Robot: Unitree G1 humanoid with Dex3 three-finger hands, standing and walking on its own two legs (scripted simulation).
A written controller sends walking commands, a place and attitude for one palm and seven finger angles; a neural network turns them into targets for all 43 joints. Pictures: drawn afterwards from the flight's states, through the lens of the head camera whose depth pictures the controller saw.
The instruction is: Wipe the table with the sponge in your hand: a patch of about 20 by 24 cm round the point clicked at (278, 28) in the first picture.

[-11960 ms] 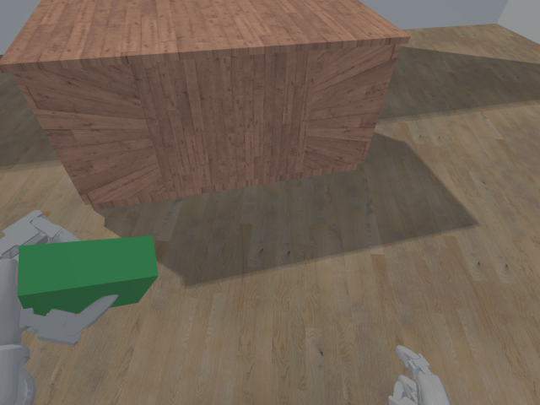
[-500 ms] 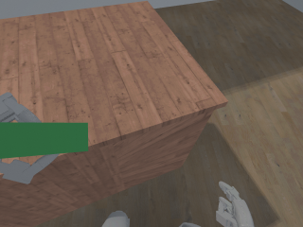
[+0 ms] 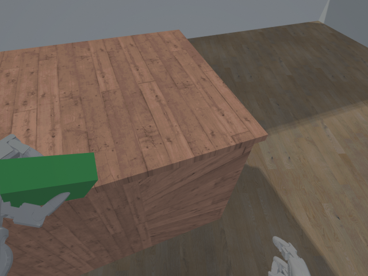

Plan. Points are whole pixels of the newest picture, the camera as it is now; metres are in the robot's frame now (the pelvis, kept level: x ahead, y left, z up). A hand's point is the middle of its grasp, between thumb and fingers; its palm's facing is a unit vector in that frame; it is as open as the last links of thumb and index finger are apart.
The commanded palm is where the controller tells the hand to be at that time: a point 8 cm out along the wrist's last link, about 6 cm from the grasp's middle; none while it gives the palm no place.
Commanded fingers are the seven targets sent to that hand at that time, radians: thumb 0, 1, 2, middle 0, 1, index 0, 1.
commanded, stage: come to a stop and stand still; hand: left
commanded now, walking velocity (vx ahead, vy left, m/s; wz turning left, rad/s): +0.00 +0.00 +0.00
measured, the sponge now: (63, 180) +0.24 +0.23 +0.14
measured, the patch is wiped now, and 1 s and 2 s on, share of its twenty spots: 0.00 0.00 0.00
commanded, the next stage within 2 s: look again from close up in 0.42 s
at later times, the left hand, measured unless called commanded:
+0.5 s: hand (31, 192) +0.21 +0.26 +0.15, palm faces +0.42 -0.85 -0.32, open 8.9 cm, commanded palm +0.16 +0.27 +0.19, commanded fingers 0.00 0.10 1.30 -1.20 -1.60 -1.20 -1.60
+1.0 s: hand (36, 177) +0.22 +0.26 +0.16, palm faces +0.37 -0.86 -0.35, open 8.9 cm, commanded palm +0.17 +0.28 +0.19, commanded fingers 0.00 0.10 1.30 -1.20 -1.60 -1.20 -1.60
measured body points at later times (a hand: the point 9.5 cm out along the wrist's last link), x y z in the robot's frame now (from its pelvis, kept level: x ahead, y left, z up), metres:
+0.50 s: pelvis -0.01 +0.00 +0.01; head -0.01 +0.02 +0.46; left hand +0.18 +0.31 +0.17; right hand +0.17 -0.23 -0.05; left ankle +0.02 +0.10 -0.73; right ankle +0.02 -0.14 -0.73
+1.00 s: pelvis +0.00 +0.01 +0.01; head +0.03 +0.03 +0.46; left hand +0.20 +0.30 +0.18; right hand +0.17 -0.21 -0.06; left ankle +0.02 +0.10 -0.73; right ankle +0.02 -0.14 -0.73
